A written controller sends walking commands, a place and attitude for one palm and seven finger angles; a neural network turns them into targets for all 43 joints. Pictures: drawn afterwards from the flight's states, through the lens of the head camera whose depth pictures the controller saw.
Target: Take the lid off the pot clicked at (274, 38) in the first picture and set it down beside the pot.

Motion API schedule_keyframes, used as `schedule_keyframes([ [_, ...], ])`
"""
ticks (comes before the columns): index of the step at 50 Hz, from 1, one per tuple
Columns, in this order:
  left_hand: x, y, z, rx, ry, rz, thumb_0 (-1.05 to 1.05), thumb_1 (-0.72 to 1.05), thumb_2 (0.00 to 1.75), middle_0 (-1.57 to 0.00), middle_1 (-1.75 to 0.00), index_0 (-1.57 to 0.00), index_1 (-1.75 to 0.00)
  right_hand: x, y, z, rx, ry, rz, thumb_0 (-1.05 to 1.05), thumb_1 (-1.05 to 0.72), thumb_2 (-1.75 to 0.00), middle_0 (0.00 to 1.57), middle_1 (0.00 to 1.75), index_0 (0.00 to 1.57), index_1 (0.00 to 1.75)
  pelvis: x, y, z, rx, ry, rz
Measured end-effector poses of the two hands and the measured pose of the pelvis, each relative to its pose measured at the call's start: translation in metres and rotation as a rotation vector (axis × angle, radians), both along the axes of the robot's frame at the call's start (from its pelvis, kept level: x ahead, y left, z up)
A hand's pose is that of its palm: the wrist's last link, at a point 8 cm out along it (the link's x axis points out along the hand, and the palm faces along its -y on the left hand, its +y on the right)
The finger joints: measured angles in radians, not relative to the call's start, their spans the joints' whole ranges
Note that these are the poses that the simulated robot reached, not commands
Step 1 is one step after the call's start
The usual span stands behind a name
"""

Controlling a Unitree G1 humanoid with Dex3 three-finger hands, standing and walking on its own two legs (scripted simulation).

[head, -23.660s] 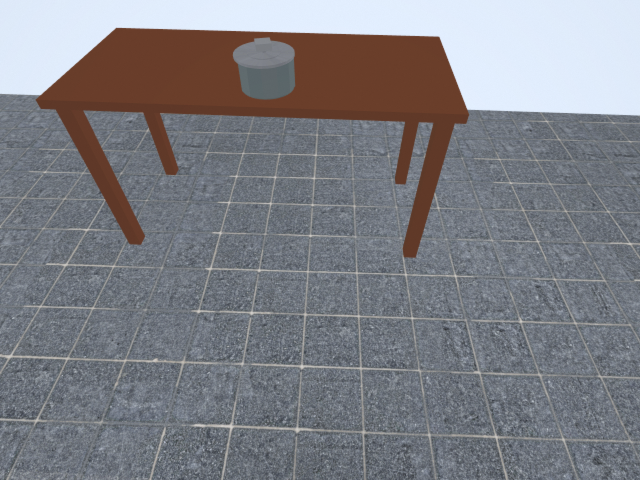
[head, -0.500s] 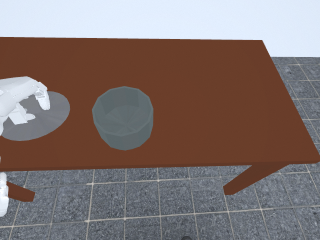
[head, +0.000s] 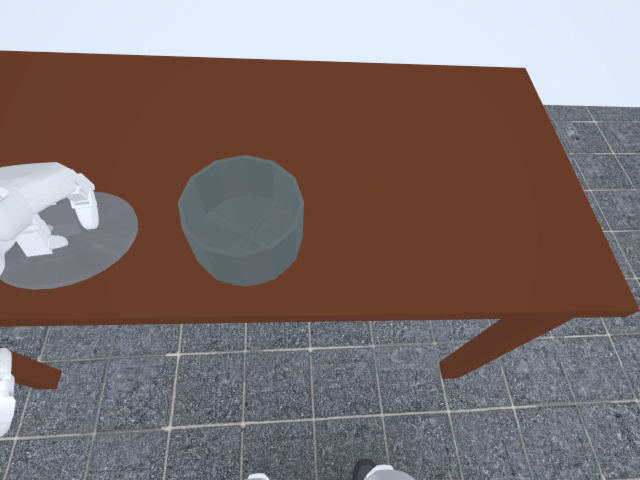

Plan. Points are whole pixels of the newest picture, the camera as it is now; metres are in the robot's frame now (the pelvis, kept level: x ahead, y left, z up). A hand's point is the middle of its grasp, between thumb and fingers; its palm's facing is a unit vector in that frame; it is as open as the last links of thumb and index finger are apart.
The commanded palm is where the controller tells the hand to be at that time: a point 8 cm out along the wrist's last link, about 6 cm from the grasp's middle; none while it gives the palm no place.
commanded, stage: lower the lid onto the table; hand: left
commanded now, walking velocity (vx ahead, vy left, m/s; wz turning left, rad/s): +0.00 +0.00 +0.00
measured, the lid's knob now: (58, 220) +0.44 +0.34 +0.00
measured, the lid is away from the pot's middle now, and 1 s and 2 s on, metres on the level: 0.24 0.25 0.25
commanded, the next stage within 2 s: open the fingers wide in 0.76 s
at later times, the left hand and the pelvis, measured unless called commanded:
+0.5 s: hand (60, 233) +0.43 +0.34 +0.00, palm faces -0.54 -0.09 -0.84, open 6.7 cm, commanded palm +0.48 +0.34 +0.05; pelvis -0.01 +0.00 -0.02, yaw -1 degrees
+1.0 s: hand (61, 237) +0.43 +0.34 -0.02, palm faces -0.49 -0.08 -0.87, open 6.4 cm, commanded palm +0.45 +0.34 +0.03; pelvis -0.02 +0.01 -0.03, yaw -2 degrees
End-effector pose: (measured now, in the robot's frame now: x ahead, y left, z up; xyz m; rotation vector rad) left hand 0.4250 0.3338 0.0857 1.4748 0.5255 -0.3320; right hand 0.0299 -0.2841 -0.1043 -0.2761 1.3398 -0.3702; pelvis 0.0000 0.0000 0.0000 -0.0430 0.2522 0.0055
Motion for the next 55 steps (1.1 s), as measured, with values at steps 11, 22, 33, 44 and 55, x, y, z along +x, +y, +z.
schedule_keyframes([
  [11,0.004,0.002,-0.014,0.018,0.004,0.018,0.03,0.21,0.95,-0.55,-0.85,-0.79,-0.98,-0.028,0.001,-0.004,0.0,0.038,-0.032,0.01,-0.91,-0.9,0.2,0.3,0.2,0.3,-0.008,-0.002,-0.007,-0.002,0.026,-0.01],
  [22,0.009,0.004,-0.029,0.009,0.034,-0.004,0.03,0.21,0.94,-0.55,-0.85,-0.8,-0.98,-0.048,0.002,-0.007,-0.027,0.094,-0.051,0.01,-0.91,-0.9,0.2,0.3,0.2,0.3,-0.01,0.001,-0.014,-0.011,0.059,-0.011],
  [33,0.02,0.009,-0.038,0.007,0.003,0.005,0.02,0.2,0.94,-0.55,-0.86,-0.82,-1.0,-0.048,0.008,-0.013,-0.02,0.108,-0.048,0.0,-0.91,-0.9,0.2,0.3,0.2,0.3,-0.012,0.006,-0.022,-0.019,0.094,-0.018],
  [44,0.022,0.012,-0.042,0.007,-0.006,0.011,0.01,0.18,0.93,-0.56,-0.9,-0.85,-1.01,-0.044,0.02,-0.023,0.01,0.098,-0.046,0.0,-0.91,-0.9,0.2,0.3,0.2,0.3,-0.017,0.011,-0.029,-0.025,0.112,-0.018],
  [55,0.01,0.011,-0.045,0.0,-0.034,0.016,0.01,0.27,0.89,-0.48,-0.9,-0.8,-1.02,-0.045,0.026,-0.027,0.042,0.088,-0.055,0.0,-0.91,-0.9,0.2,0.3,0.2,0.3,-0.022,0.014,-0.03,-0.022,0.1,-0.022],
])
